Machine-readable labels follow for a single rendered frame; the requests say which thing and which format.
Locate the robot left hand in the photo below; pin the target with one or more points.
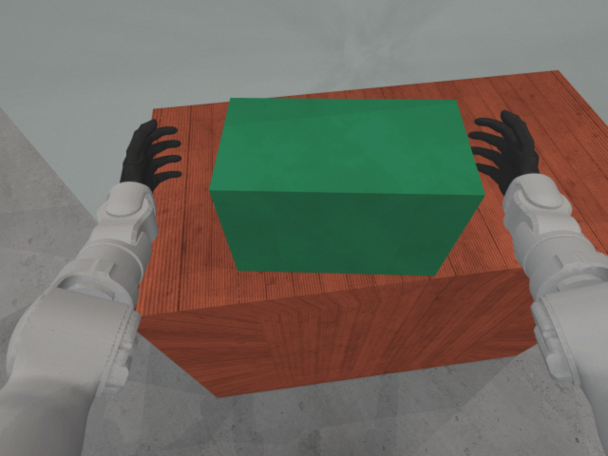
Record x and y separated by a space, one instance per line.
139 165

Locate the pedestal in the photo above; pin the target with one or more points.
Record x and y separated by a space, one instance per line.
239 332

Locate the robot right upper arm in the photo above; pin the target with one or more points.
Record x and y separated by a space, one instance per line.
572 334

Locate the left robot forearm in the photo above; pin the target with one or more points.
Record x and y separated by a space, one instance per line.
112 263

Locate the robot right hand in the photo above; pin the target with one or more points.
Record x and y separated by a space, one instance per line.
517 147

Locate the robot left upper arm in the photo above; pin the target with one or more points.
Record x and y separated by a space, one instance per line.
77 346

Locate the right robot forearm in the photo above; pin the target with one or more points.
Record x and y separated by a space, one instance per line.
547 241

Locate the carton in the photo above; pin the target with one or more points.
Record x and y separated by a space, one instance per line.
344 186

